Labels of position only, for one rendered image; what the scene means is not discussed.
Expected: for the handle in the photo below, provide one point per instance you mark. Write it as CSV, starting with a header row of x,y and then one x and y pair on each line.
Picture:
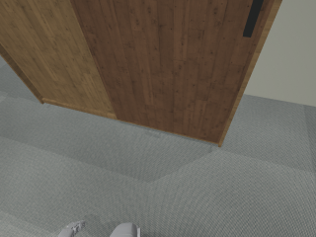
x,y
252,18

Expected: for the left robot hand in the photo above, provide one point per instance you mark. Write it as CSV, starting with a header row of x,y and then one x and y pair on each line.
x,y
72,229

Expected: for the wardrobe door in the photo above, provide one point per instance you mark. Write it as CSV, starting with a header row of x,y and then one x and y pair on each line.
x,y
45,40
174,65

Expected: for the left robot thigh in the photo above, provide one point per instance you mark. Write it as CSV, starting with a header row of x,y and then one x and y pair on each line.
x,y
127,229

